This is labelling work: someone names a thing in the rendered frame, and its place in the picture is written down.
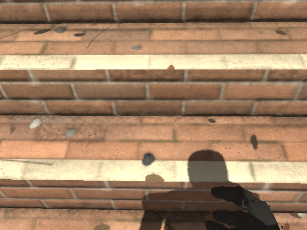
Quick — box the right robot hand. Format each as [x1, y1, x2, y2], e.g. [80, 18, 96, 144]
[205, 186, 283, 230]

